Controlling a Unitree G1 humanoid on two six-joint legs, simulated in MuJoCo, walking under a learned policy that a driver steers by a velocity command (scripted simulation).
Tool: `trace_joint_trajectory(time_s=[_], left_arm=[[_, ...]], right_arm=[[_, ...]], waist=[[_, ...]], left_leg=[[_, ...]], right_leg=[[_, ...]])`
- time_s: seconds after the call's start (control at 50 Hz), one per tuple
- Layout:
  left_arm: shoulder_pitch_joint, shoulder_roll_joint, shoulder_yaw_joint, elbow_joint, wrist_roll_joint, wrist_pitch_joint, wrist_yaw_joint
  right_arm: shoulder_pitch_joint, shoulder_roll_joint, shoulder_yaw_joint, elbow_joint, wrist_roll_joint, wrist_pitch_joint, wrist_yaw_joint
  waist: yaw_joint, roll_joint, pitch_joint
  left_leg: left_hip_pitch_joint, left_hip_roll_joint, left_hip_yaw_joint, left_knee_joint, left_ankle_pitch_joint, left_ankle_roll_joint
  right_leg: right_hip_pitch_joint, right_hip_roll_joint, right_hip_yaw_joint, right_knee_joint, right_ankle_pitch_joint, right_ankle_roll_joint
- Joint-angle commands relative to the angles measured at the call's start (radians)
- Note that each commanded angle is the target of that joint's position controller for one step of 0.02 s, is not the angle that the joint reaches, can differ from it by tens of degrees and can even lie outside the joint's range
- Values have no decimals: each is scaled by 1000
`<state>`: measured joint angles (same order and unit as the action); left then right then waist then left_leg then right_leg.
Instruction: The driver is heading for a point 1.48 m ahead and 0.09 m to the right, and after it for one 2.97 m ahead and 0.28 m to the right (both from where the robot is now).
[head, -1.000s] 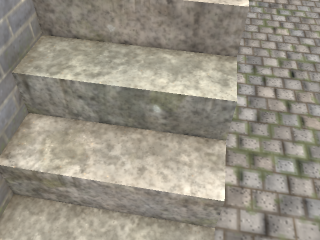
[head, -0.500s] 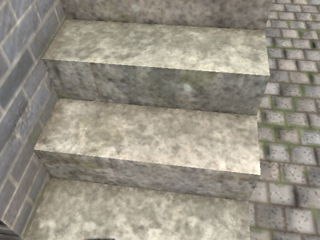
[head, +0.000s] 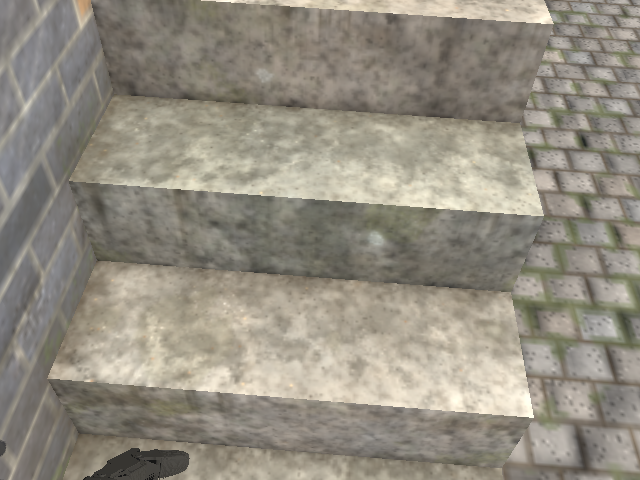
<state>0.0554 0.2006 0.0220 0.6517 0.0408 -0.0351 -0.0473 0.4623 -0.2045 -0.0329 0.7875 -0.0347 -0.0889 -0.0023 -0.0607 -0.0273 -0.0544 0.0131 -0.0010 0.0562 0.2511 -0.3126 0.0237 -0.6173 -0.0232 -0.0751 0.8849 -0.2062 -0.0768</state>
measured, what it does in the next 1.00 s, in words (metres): climbs: right foot, then left foot 0.19 m higher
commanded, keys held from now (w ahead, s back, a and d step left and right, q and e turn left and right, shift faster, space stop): w+shift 1.00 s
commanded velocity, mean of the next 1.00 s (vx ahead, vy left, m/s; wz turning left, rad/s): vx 1.00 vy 0.00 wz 0.00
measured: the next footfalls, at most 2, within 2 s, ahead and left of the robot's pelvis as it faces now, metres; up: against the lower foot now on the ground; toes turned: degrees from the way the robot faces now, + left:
right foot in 0.10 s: +0.12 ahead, -0.09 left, +0.00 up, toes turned -4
left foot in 0.48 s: +0.39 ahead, +0.12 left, +0.20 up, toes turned +3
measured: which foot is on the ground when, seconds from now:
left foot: down 0.00-0.06, up 0.08-0.46, down 0.48-0.90, up 0.92-1.00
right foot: up 0.00-0.08, down 0.10-0.50, up 0.52-0.86, down 0.88-1.00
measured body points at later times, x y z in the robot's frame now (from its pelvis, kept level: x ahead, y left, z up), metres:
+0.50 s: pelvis +0.25 +0.02 +0.03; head +0.30 +0.01 +0.48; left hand +0.19 +0.26 -0.10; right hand +0.53 -0.13 -0.02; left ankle +0.35 +0.12 -0.55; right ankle +0.09 -0.09 -0.71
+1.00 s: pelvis +0.57 +0.00 +0.31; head +0.56 +0.01 +0.76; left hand +0.72 +0.21 +0.19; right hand +0.68 -0.25 +0.21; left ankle +0.48 +0.15 -0.18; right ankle +0.58 -0.06 -0.35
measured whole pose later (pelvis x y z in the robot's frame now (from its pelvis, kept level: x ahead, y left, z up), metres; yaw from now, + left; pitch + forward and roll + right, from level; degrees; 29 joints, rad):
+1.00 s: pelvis +0.57 +0.00 +0.31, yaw +0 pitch +3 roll -3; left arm 0.17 0.15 0.01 0.81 0.04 -0.06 -0.01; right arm 0.29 -0.19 -0.05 0.73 -0.06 -0.11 -0.03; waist -0.04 0.03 -0.09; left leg -0.72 -0.07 -0.18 1.87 0.02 0.17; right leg -0.57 0.10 -0.14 1.04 -0.53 -0.11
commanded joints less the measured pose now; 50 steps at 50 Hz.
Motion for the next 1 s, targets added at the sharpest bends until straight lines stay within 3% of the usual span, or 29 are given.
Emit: trace_joint_trajectory(time_s=[0.02,0.06,0.08,0.1,0.12,0.14,0.18,0.26,0.38,0.42,0.44,0.46,0.48,0.5,0.52,0.54,0.58,0.62,0.74,0.78,0.8,0.84,0.86,0.88,0.9,0.92,0.94,0.96,1.0], left_arm=[[82,76,33,-48,-7,-8,35],[375,96,53,42,1,-26,51],[520,125,72,109,19,-32,43],[451,148,64,112,34,-48,27],[298,219,75,57,37,-36,36],[259,196,75,37,24,-29,39],[205,65,29,50,6,-56,35],[345,137,29,184,27,-108,42],[472,88,1,322,-37,-103,70],[382,121,2,291,-86,-86,96],[445,210,20,257,-85,-91,93],[411,340,62,248,-91,-107,78],[344,379,97,227,-109,-124,47],[291,292,91,148,-152,-143,-1],[188,167,84,129,-98,-161,-36],[163,31,61,59,-12,-155,-25],[75,-106,2,-69,27,-147,-6],[37,-212,-53,-100,31,-128,10],[-294,-179,-106,-270,-40,-61,71],[-273,-124,-118,-259,-54,-36,37],[-138,-102,-110,-167,-59,-35,12],[92,-54,-78,-84,-40,-2,32],[130,-33,-73,-74,-28,-1,22],[187,0,-53,-57,-16,-8,16],[202,58,-11,11,0,-15,8],[259,186,51,77,14,4,31],[215,146,57,72,13,-2,41],[117,119,58,80,-11,-24,53],[218,-16,22,255,0,-58,32]], right_arm=[[-144,-161,-39,-83,-7,-18,-11],[-247,-175,-49,-98,28,-1,-17],[-366,-132,-39,-153,37,-7,-14],[-461,95,20,-212,28,-20,-20],[-265,125,31,-254,47,-16,-20],[-202,51,20,-236,11,-5,-25],[-289,40,20,-252,-26,25,-16],[-487,107,53,-369,-14,81,-25],[-720,103,92,-504,-21,73,-33],[-688,110,122,-478,16,69,-9],[-542,56,80,-403,29,67,-9],[-281,20,52,-326,32,90,-21],[-131,-81,10,-293,-14,89,-18],[-34,-236,-53,-228,-49,90,-39],[45,-288,-86,-139,-37,111,-71],[-131,-248,-88,-123,-3,96,-69],[-260,-75,-43,8,9,35,-44],[-170,74,-5,160,-21,2,-26],[-69,9,39,288,18,-56,3],[-82,-54,38,246,72,-50,-40],[-117,-63,46,182,133,-69,-55],[-116,-353,-34,114,110,-84,-66],[-143,-357,-59,82,90,-64,-56],[-175,-318,-64,43,71,-53,-30],[-210,-205,-55,-17,20,-59,-12],[-219,-54,-37,-104,-14,-57,10],[-337,75,-1,-190,-70,-65,-6],[-365,135,17,-255,-65,-67,-18],[-364,179,52,-276,-41,-38,-37]], waist=[[159,153,-58],[302,141,-143],[371,86,-80],[298,-85,90],[84,-216,39],[56,-151,-13],[0,-9,116],[15,-33,143],[59,8,146],[27,29,-4],[6,-13,-198],[-126,-154,-395],[-200,-203,-485],[-203,72,-487],[-219,313,-416],[-121,221,-334],[40,-5,-25],[88,-15,64],[120,45,230],[132,28,98],[160,-4,-29],[234,151,-293],[241,192,-345],[274,179,-379],[212,108,-355],[193,-233,-282],[194,-48,-234],[113,24,-56],[17,68,147]], left_leg=[[5,225,-60,209,1271,187],[-102,181,-42,585,1270,182],[-362,88,-46,910,873,154],[-800,-119,-154,1343,-32,126],[-970,-146,-284,1482,5,124],[-999,-91,-240,1603,45,101],[-1112,-42,-193,1807,22,65],[-1256,-79,-161,2113,-39,74],[-1249,39,33,1609,-165,96],[-661,7,154,1011,-182,92],[-385,-128,229,1055,-282,77],[-295,-145,172,1061,-256,88],[-216,-140,7,882,-213,129],[-85,23,-533,534,-513,212],[0,174,-1080,0,-661,247],[-81,232,-1222,-40,-715,186],[-328,209,-798,133,-392,221],[-341,166,-446,196,25,184],[-510,153,-28,-186,291,126],[-667,142,67,-414,500,158],[-717,135,96,-334,1040,188],[-284,206,99,42,2001,207],[-113,260,29,278,2111,215],[-43,241,-8,532,2012,226],[-191,152,-65,816,1311,202],[-769,-116,-132,1443,356,111],[-1019,-152,-351,1907,264,139],[-1137,-124,-362,1973,285,148],[-1301,-86,-354,2025,172,167]], right_leg=[[233,45,-36,-127,-125,-58],[551,80,-77,-429,46,-71],[711,32,-22,-540,86,-56],[682,-141,282,-470,76,-41],[666,-297,621,-540,159,-131],[624,-363,689,-675,-259,-198],[400,-307,541,-687,-393,-195],[258,-261,324,-736,-150,-150],[428,-153,103,-883,200,-91],[302,-110,29,-966,838,-154],[392,-163,32,-729,1586,-194],[563,-270,53,-478,2139,-217],[636,-282,73,-189,2151,-191],[345,-127,153,107,1842,-123],[71,148,263,534,428,-86],[-128,202,469,1011,232,-70],[-367,157,328,1328,229,-87],[-569,135,328,1530,122,-119],[-689,47,97,1290,-242,-82],[-136,-7,-112,822,-101,-67],[268,53,-180,700,-7,-67],[324,113,-173,558,-140,-40],[259,117,-98,389,-238,-63],[321,161,-52,71,-276,-67],[404,118,142,-129,-350,-101],[548,-167,784,-324,-363,-281],[505,-215,907,-457,-436,-282],[361,-219,839,-504,-535,-203],[232,-192,581,-476,-390,-140]])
